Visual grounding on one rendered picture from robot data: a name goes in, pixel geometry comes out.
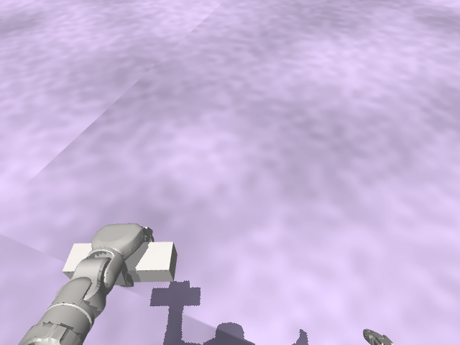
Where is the right robot hand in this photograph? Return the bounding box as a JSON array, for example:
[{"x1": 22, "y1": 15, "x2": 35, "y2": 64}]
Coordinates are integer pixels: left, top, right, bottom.
[{"x1": 363, "y1": 329, "x2": 394, "y2": 345}]

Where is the left robot arm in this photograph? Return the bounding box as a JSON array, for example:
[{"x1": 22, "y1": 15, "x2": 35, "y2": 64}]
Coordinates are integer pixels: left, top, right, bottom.
[{"x1": 18, "y1": 247, "x2": 124, "y2": 345}]

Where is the carton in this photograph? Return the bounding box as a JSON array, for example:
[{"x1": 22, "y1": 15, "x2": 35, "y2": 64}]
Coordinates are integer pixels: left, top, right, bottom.
[{"x1": 63, "y1": 241, "x2": 178, "y2": 282}]

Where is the left robot hand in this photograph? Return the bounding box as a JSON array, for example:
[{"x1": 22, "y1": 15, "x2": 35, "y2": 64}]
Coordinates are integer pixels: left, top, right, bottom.
[{"x1": 91, "y1": 224, "x2": 155, "y2": 287}]

